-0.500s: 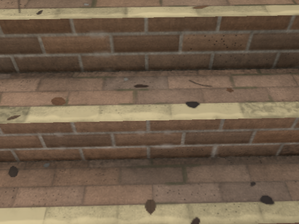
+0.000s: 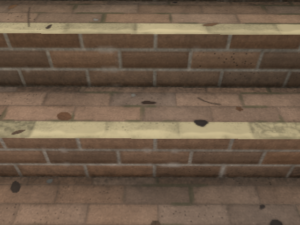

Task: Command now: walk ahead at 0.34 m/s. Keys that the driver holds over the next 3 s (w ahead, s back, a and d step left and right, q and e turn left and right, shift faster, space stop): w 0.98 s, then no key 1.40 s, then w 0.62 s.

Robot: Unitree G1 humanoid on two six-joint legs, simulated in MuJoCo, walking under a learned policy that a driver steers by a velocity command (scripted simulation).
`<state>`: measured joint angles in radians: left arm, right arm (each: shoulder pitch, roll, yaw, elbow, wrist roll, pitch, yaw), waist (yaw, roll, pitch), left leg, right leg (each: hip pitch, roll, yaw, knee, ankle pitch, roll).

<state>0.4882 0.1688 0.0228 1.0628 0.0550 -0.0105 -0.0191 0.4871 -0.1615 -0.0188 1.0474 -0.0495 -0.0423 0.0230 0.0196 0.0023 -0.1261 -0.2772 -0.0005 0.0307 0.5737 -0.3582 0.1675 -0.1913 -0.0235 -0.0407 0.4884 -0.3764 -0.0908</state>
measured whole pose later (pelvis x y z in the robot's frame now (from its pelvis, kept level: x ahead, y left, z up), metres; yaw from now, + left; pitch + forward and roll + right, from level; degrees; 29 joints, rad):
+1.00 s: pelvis +0.33 +0.05 +0.33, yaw +0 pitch +8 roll +2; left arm 0.31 0.20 0.02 1.12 0.04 -0.08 -0.11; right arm 0.11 -0.18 0.01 0.99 -0.05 -0.01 0.04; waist -0.03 -0.05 -0.18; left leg -0.76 -0.03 0.13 1.08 -0.47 0.08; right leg -0.77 0.06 0.21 1.70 0.17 -0.23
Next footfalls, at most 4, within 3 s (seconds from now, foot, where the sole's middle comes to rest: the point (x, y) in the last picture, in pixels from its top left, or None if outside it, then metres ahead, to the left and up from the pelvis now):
0.36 right None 0.20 -0.12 -0.57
0.84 left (117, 219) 0.42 0.14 -0.36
1.38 right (182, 116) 0.67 -0.06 -0.16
1.84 left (112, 112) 0.68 0.17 -0.16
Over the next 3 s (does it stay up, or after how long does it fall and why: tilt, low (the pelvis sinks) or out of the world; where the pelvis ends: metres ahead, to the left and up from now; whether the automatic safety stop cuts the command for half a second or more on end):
stays up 0.78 0.01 0.65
